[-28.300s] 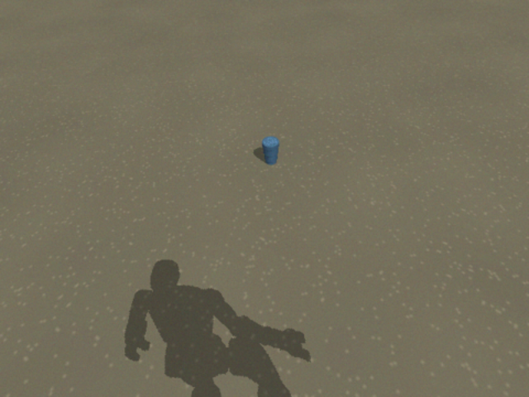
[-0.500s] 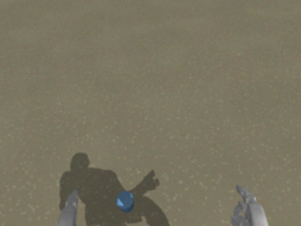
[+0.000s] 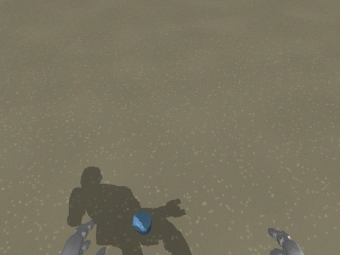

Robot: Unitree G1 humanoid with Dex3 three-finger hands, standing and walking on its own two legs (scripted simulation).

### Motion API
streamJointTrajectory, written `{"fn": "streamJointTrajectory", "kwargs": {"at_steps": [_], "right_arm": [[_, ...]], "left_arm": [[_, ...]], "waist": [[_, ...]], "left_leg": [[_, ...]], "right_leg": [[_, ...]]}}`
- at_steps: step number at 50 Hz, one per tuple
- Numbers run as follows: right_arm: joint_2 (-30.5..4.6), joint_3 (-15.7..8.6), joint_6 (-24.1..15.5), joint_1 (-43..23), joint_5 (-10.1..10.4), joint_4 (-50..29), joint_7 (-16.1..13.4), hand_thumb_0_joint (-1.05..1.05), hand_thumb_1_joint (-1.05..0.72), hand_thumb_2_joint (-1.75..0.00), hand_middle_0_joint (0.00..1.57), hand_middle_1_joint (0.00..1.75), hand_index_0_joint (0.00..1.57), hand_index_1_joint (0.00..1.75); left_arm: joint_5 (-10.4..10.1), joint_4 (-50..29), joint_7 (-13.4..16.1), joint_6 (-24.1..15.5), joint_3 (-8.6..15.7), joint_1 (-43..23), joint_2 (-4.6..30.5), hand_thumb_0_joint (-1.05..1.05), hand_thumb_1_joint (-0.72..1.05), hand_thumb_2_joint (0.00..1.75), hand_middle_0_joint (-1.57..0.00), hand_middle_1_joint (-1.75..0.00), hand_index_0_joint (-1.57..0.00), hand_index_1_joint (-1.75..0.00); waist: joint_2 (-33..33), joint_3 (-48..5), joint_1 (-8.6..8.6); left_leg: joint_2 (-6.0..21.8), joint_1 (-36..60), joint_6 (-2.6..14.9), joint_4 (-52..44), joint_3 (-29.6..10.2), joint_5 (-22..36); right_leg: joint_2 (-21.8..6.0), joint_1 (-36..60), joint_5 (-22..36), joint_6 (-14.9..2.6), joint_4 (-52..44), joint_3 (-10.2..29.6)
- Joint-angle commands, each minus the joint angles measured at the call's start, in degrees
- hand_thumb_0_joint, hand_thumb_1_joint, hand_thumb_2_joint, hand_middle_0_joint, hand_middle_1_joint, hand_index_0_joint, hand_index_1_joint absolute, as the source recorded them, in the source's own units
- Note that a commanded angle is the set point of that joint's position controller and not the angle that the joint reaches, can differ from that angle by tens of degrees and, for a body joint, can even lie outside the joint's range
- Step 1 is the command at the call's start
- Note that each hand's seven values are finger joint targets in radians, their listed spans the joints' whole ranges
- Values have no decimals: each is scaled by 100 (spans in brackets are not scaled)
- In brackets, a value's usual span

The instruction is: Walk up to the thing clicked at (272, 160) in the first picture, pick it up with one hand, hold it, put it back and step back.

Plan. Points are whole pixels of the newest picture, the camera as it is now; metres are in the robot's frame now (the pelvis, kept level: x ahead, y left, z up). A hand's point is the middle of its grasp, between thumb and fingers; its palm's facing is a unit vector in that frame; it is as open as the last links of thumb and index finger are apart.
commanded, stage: stand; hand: left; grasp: from the side
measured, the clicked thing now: (143, 224) +0.36 +0.18 -0.67
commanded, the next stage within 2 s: none
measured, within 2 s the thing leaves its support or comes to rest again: neither
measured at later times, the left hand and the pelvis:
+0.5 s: hand out of the picture +0.05 +0.25 -0.12, palm faces -0.01 -0.94 -0.33, open 7.4 cm; pelvis -0.02 +0.02 +0.04, yaw +0 degrees
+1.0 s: hand out of the picture +0.00 +0.25 -0.12, palm faces -0.03 -0.94 -0.35, open 7.4 cm; pelvis -0.02 +0.00 +0.04, yaw +0 degrees
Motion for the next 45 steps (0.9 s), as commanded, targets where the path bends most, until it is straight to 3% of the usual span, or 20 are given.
{"fn": "streamJointTrajectory", "kwargs": {"at_steps": [1, 8, 11, 13, 15, 21, 30, 34, 37, 41, 42, 45], "right_arm": [[-1044, -440, -173, -222, 124, -291, 106, 0, -90, -90, 20, 30, 20, 30], [-1077, -415, -23, -108, 162, 378, 138, 0, -90, -90, 20, 30, 20, 30], [-1140, -400, -5, -109, 174, 661, 134, 0, -90, -90, 20, 30, 20, 30], [-1225, -384, 11, -187, 185, 807, 136, 0, -90, -90, 20, 30, 20, 30], [-1267, -379, 13, -262, 200, 952, 126, 0, -90, -90, 20, 30, 20, 30], [-1342, -346, 13, -362, 241, 1323, 117, 0, -90, -90, 20, 30, 20, 30], [-1465, -363, 74, -469, 259, 1620, 153, 0, -90, -90, 20, 30, 20, 30], [-1437, -352, 103, -384, 274, 1701, 186, 0, -90, -90, 20, 30, 20, 30], [-1469, -354, 119, -378, 270, 1726, 199, 0, -90, -90, 20, 30, 20, 30], [-1409, -331, 105, -411, 286, 1745, 227, 0, -90, -90, 20, 30, 20, 30], [-1406, -319, 110, -305, 282, 1775, 229, 0, -90, -90, 20, 30, 20, 30], [-1435, -320, 96, -382, 302, 1776, 232, 0, -90, -90, 20, 30, 20, 30]], "left_arm": [[-97, 209, -28, -464, 427, -125, 966, 0, 90, 90, -20, -30, -20, -30], [-121, 1189, 11, -552, 390, -502, 1155, 0, 90, 90, -20, -30, -20, -30], [-171, 1588, 24, -527, 344, -454, 1131, 0, 90, 90, -20, -30, -20, -30], [-195, 1813, 20, -503, 326, -472, 1142, 0, 90, 90, -20, -30, -20, -30], [-186, 2035, 20, -499, 313, -451, 1173, 0, 90, 90, -20, -30, -20, -30], [-202, 2539, -9, -459, 275, -540, 1214, 0, 90, 90, -20, -30, -20, -30], [-179, 3017, -64, -438, 220, -547, 1227, 0, 90, 90, -20, -30, -20, -30], [-167, 3102, -76, -474, 221, -579, 1329, 0, 90, 90, -20, -30, -20, -30], [-173, 3157, -83, -446, 211, -558, 1328, 0, 90, 90, -20, -30, -20, -30], [-182, 3196, -72, -491, 192, -578, 1356, 0, 90, 90, -20, -30, -20, -30], [-184, 3191, -76, -493, 200, -639, 1398, 0, 90, 90, -20, -30, -20, -30], [-200, 3218, -68, -508, 188, -620, 1366, 0, 90, 90, -20, -30, -20, -30]], "waist": [[154, -906, 41], [-101, -419, -111], [25, -253, -74], [133, -133, -43], [112, -182, -4], [221, -21, 11], [275, 384, 17], [70, 349, -51], [158, 387, -62], [-87, 233, -71], [-38, 269, -131], [-90, 161, -104]], "left_leg": [[288, 867, 317, -1055, -549, 1620], [263, 1192, 237, -1563, -509, 1494], [367, 1346, 214, -1945, -624, 1649], [432, 1277, 216, -2288, -726, 1376], [449, 1465, 192, -2335, -700, 1782], [530, 1593, 127, -2932, -777, 1520], [567, 1159, 91, -3540, -941, -41], [487, 1318, 106, -3357, -835, 56], [509, 1263, 113, -3413, -892, -336], [465, 1569, 137, -3133, -765, 423], [463, 1555, 131, -3150, -769, 291], [473, 1754, 152, -3035, -699, 810]], "right_leg": [[-325, 763, 1630, -398, -1013, 518], [-517, 1013, 1724, -355, -1805, 690], [-453, 1181, 1684, -293, -1993, 563], [-421, 1349, 1391, -256, -2193, 526], [-454, 1528, 1689, -242, -2273, 498], [-423, 1733, 1394, -159, -2576, 419], [-360, 1691, 720, -97, -2842, 391], [-461, 1474, 300, -110, -3096, 565], [-425, 1283, -17, -126, -3108, 552], [-540, 1238, 86, -152, -3265, 679], [-541, 1149, -41, -138, -3290, 704], [-592, 1252, 284, -157, -3320, 732]]}}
